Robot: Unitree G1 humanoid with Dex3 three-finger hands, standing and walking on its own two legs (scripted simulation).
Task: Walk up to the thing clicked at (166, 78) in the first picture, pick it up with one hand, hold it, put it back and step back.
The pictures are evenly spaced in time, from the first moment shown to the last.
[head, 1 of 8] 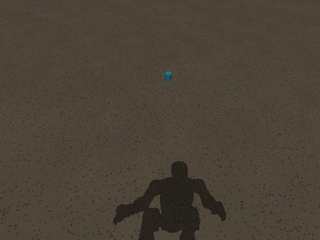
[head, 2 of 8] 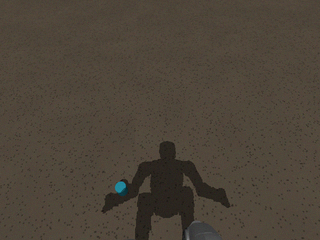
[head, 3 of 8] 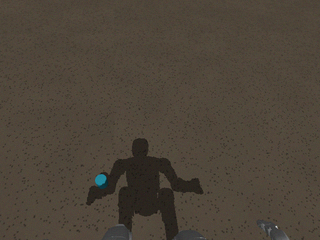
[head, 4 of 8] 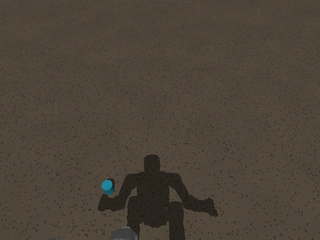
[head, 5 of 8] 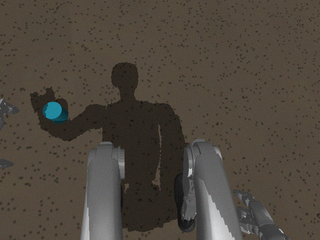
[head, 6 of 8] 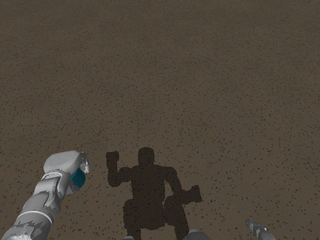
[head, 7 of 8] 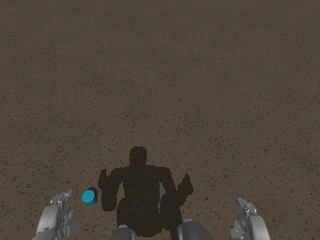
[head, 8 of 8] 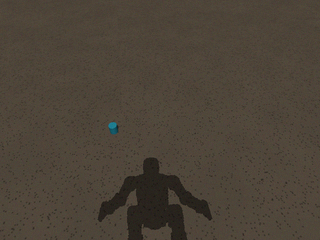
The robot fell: no
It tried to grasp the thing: yes
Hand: left
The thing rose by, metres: 0.69
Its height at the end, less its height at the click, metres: +0.00
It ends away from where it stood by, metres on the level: 0.00
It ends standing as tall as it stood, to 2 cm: yes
